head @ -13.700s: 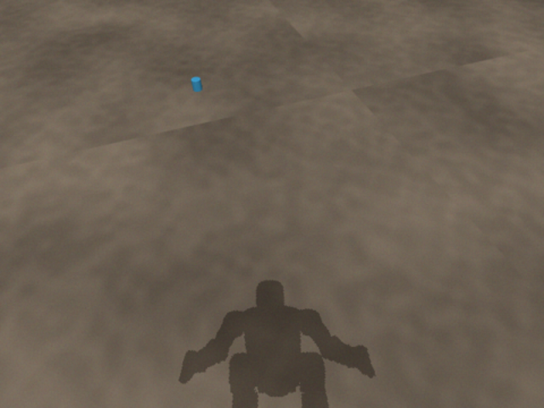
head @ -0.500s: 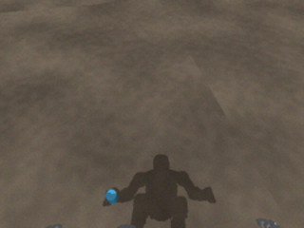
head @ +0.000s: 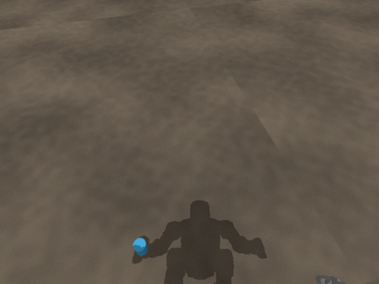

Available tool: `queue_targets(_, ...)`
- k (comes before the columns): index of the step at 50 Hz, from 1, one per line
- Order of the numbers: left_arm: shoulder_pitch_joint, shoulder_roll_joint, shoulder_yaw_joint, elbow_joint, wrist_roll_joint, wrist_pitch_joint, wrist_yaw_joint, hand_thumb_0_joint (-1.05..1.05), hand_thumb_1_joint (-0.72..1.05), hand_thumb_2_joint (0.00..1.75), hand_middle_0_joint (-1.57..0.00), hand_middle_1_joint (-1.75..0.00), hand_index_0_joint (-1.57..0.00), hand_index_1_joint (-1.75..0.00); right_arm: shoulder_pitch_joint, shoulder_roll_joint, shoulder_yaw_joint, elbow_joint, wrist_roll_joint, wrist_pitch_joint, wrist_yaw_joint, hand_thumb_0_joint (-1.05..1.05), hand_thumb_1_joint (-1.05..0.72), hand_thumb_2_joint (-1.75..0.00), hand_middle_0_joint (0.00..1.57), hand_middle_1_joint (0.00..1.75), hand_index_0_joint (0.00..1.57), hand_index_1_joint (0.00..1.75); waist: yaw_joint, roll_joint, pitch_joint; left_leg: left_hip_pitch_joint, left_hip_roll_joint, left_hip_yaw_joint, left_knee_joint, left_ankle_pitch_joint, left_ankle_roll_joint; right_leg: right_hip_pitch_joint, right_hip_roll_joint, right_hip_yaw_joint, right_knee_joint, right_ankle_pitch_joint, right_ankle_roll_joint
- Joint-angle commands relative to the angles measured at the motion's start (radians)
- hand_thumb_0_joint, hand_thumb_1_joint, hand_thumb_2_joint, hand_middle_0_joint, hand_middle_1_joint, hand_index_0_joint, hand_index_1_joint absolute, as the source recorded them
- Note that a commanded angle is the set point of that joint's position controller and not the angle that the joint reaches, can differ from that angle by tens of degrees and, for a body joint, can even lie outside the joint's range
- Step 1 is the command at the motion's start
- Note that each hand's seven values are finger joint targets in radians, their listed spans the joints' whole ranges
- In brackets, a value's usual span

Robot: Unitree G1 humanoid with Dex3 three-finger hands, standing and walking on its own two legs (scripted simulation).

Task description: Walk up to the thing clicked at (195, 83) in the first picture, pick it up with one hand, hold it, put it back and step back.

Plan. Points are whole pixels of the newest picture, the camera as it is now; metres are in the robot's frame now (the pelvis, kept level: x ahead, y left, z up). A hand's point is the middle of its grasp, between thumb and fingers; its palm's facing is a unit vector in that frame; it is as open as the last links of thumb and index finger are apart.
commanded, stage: stand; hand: left
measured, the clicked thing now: (140, 246) +0.40 +0.27 -0.74
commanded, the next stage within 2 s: walk up in 1.60 s
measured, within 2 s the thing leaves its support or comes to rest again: neither
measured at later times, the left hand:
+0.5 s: hand out of the picture +0.06 +0.26 -0.16, palm faces -0.02 -0.95 -0.33, open 7.4 cm
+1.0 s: hand out of the picture +0.09 +0.27 -0.16, palm faces -0.03 -0.94 -0.33, open 7.4 cm
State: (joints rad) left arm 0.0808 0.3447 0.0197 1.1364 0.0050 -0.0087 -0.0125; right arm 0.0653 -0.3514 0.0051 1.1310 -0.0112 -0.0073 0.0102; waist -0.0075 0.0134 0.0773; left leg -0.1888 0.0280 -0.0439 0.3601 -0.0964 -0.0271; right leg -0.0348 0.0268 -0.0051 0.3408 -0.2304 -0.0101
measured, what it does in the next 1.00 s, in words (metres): stands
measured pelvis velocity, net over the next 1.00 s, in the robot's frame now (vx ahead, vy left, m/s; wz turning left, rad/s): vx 0.02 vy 0.01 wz -0.01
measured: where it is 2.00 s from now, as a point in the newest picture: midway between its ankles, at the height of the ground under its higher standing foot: outside the picture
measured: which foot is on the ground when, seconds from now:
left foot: down 0.00-1.00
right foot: down 0.00-1.00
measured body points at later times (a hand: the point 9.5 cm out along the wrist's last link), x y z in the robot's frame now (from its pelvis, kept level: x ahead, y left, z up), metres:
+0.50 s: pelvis +0.00 +0.01 +0.00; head +0.01 +0.01 +0.45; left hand +0.06 +0.31 -0.14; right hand +0.07 -0.29 -0.13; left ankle +0.07 +0.13 -0.74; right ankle -0.02 -0.11 -0.74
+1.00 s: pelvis +0.02 +0.01 +0.00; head +0.03 +0.02 +0.45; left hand +0.09 +0.32 -0.14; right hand +0.10 -0.29 -0.13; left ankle +0.07 +0.13 -0.74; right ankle -0.02 -0.11 -0.74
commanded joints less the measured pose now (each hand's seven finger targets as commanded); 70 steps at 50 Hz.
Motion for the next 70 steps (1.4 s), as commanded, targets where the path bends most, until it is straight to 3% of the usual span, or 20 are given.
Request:
queue_targets(1, -0.036, 0.210, 0.039, -0.051, 0.001, -0.019, 0.011, 0.00, 0.90, 0.90, -0.20, -0.30, -0.20, -0.30, -0.044, -0.205, -0.040, -0.050, 0.000, -0.029, -0.012, 0.00, -0.90, -0.90, 0.20, 0.30, 0.20, 0.30, 0.006, 0.018, -0.037, 0.025, 0.096, -0.113, -0.103, -0.143, 0.036, -0.110, -0.125, 0.102, -0.102, -0.065, -0.010)
queue_targets(4, -0.017, 0.210, 0.041, -0.047, 0.005, -0.018, 0.008, 0.00, 0.90, 0.90, -0.20, -0.30, -0.20, -0.30, -0.052, -0.213, -0.044, -0.053, -0.001, -0.030, -0.012, 0.00, -0.90, -0.90, 0.20, 0.30, 0.20, 0.30, 0.016, 0.029, -0.050, 0.008, 0.099, -0.127, -0.119, -0.187, 0.039, -0.098, -0.122, 0.098, -0.089, -0.067, -0.013)
queue_targets(7, -0.016, 0.207, 0.039, -0.050, 0.003, -0.020, 0.008, 0.00, 0.90, 0.90, -0.20, -0.30, -0.20, -0.30, -0.056, -0.207, -0.044, -0.051, 0.000, -0.033, -0.013, 0.00, -0.90, -0.90, 0.20, 0.30, 0.20, 0.30, 0.018, 0.021, -0.073, 0.037, 0.098, -0.115, -0.095, -0.118, 0.042, -0.105, -0.136, 0.110, -0.092, -0.044, -0.016)
queue_targets(15, 0.000, 0.207, 0.034, -0.053, 0.002, -0.020, 0.009, 0.00, 0.90, 0.90, -0.20, -0.30, -0.20, -0.30, -0.028, -0.214, -0.046, -0.039, 0.001, -0.032, -0.016, 0.00, -0.90, -0.90, 0.20, 0.30, 0.20, 0.30, 0.009, 0.015, -0.082, 0.056, 0.095, -0.107, -0.075, -0.069, 0.045, -0.121, -0.140, 0.117, -0.094, -0.017, -0.014)
queue_targets(20, 0.013, 0.211, 0.030, -0.053, 0.002, -0.019, 0.011, 0.00, 0.90, 0.90, -0.20, -0.30, -0.20, -0.30, -0.013, -0.210, -0.045, -0.033, 0.002, -0.027, -0.014, 0.00, -0.90, -0.90, 0.20, 0.30, 0.20, 0.30, 0.001, -0.001, -0.071, 0.057, 0.095, -0.110, -0.077, -0.087, 0.047, -0.140, -0.140, 0.118, -0.096, -0.039, -0.016)
queue_targets(21, 0.019, 0.209, 0.030, -0.051, 0.002, -0.018, 0.011, 0.00, 0.90, 0.90, -0.20, -0.30, -0.20, -0.30, 0.002, -0.210, -0.043, -0.030, 0.002, -0.025, -0.014, 0.00, -0.90, -0.90, 0.20, 0.30, 0.20, 0.30, -0.002, 0.006, -0.057, 0.034, 0.096, -0.121, -0.094, -0.131, 0.045, -0.141, -0.131, 0.111, -0.092, -0.057, -0.015)
queue_targets(24, 0.033, 0.210, 0.032, -0.051, 0.003, -0.019, 0.012, 0.00, 0.90, 0.90, -0.20, -0.30, -0.20, -0.30, -0.012, -0.214, -0.043, -0.035, 0.002, -0.027, -0.014, 0.00, -0.90, -0.90, 0.20, 0.30, 0.20, 0.30, 0.009, 0.012, -0.087, 0.049, 0.101, -0.121, -0.086, -0.088, 0.051, -0.107, -0.135, 0.107, -0.073, 0.001, -0.014)
queue_targets(28, 0.028, 0.209, 0.028, -0.052, 0.003, -0.021, 0.015, 0.00, 0.90, 0.90, -0.20, -0.30, -0.20, -0.30, -0.012, -0.207, -0.041, -0.036, 0.003, -0.028, -0.014, 0.00, -0.90, -0.90, 0.20, 0.30, 0.20, 0.30, 0.000, -0.010, -0.073, 0.063, 0.096, -0.107, -0.066, -0.024, 0.052, -0.129, -0.141, 0.110, -0.078, 0.006, -0.011)
queue_targets(33, 0.027, 0.213, 0.030, -0.060, 0.001, -0.023, 0.017, 0.00, 0.90, 0.90, -0.20, -0.30, -0.20, -0.30, -0.018, -0.211, -0.042, -0.037, 0.005, -0.030, -0.015, 0.00, -0.90, -0.90, 0.20, 0.30, 0.20, 0.30, 0.003, -0.002, -0.106, 0.086, 0.097, -0.095, -0.039, 0.098, 0.053, -0.091, -0.146, 0.107, -0.077, 0.090, -0.006)
queue_targets(37, 0.029, 0.216, 0.028, -0.059, 0.003, -0.023, 0.018, 0.00, 0.90, 0.90, -0.20, -0.30, -0.20, -0.30, -0.016, -0.204, -0.040, -0.035, 0.006, -0.026, -0.014, 0.00, -0.90, -0.90, 0.20, 0.30, 0.20, 0.30, 0.000, -0.024, -0.085, 0.088, 0.092, -0.089, -0.042, 0.038, 0.053, -0.111, -0.151, 0.110, -0.096, 0.047, -0.008)
queue_targets(44, 0.024, 0.216, 0.031, -0.064, 0.003, -0.017, 0.018, 0.00, 0.90, 0.90, -0.20, -0.30, -0.20, -0.30, -0.029, -0.210, -0.039, -0.038, 0.005, -0.027, -0.016, 0.00, -0.90, -0.90, 0.20, 0.30, 0.20, 0.30, 0.007, 0.012, -0.084, 0.071, 0.096, -0.101, -0.069, 0.035, 0.046, -0.089, -0.143, 0.099, -0.078, 0.046, -0.009)
queue_targets(52, 0.022, 0.216, 0.028, -0.068, 0.004, -0.021, 0.021, 0.00, 0.90, 0.90, -0.20, -0.30, -0.20, -0.30, -0.034, -0.208, -0.040, -0.040, 0.007, -0.026, -0.016, 0.00, -0.90, -0.90, 0.20, 0.30, 0.20, 0.30, 0.003, -0.016, -0.102, 0.102, 0.091, -0.088, -0.043, 0.111, 0.049, -0.086, -0.151, 0.098, -0.094, 0.102, -0.005)
queue_targets(54, 0.026, 0.218, 0.028, -0.071, 0.001, -0.024, 0.021, 0.00, 0.90, 0.90, -0.20, -0.30, -0.20, -0.30, -0.034, -0.210, -0.039, -0.040, 0.007, -0.030, -0.016, 0.00, -0.90, -0.90, 0.20, 0.30, 0.20, 0.30, 0.006, -0.008, -0.139, 0.134, 0.098, -0.079, -0.020, 0.203, 0.053, -0.062, -0.157, 0.097, -0.081, 0.193, -0.002)
queue_targets(57, 0.022, 0.217, 0.030, -0.068, 0.004, -0.019, 0.024, 0.00, 0.90, 0.90, -0.20, -0.30, -0.20, -0.30, -0.026, -0.212, -0.039, -0.037, 0.008, -0.025, -0.019, 0.00, -0.90, -0.90, 0.20, 0.30, 0.20, 0.30, 0.004, -0.006, -0.115, 0.103, 0.097, -0.088, -0.038, 0.144, 0.053, -0.054, -0.151, 0.092, -0.085, 0.132, -0.001)
queue_targets(59, 0.033, 0.215, 0.029, -0.065, 0.002, -0.019, 0.022, 0.00, 0.90, 0.90, -0.20, -0.30, -0.20, -0.30, -0.032, -0.209, -0.037, -0.040, 0.007, -0.026, -0.018, 0.00, -0.90, -0.90, 0.20, 0.30, 0.20, 0.30, 0.009, -0.002, -0.122, 0.116, 0.100, -0.085, -0.033, 0.176, 0.054, -0.052, -0.154, 0.091, -0.081, 0.158, -0.001)
queue_targets(63, 0.029, 0.215, 0.029, -0.065, 0.005, -0.016, 0.022, 0.00, 0.90, 0.90, -0.20, -0.30, -0.20, -0.30, -0.032, -0.214, -0.040, -0.039, 0.008, -0.024, -0.019, 0.00, -0.90, -0.90, 0.20, 0.30, 0.20, 0.30, 0.006, 0.001, -0.102, 0.106, 0.097, -0.092, -0.049, 0.091, 0.051, -0.069, -0.150, 0.093, -0.091, 0.091, -0.006)
queue_targets(67, 0.034, 0.217, 0.029, -0.072, 0.002, -0.019, 0.023, 0.00, 0.90, 0.90, -0.20, -0.30, -0.20, -0.30, -0.034, -0.210, -0.038, -0.043, 0.005, -0.029, -0.019, 0.00, -0.90, -0.90, 0.20, 0.30, 0.20, 0.30, 0.012, -0.005, -0.136, 0.131, 0.100, -0.081, -0.025, 0.229, 0.053, -0.047, -0.157, 0.089, -0.076, 0.194, -0.002)
queue_targets(70, 0.035, 0.215, 0.029, -0.070, 0.003, -0.016, 0.024, 0.00, 0.90, 0.90, -0.20, -0.30, -0.20, -0.30, -0.030, -0.212, -0.038, -0.042, 0.006, -0.028, -0.020, 0.00, -0.90, -0.90, 0.20, 0.30, 0.20, 0.30, 0.011, 0.002, -0.126, 0.119, 0.101, -0.085, -0.034, 0.200, 0.055, -0.040, -0.153, 0.084, -0.080, 0.165, -0.001)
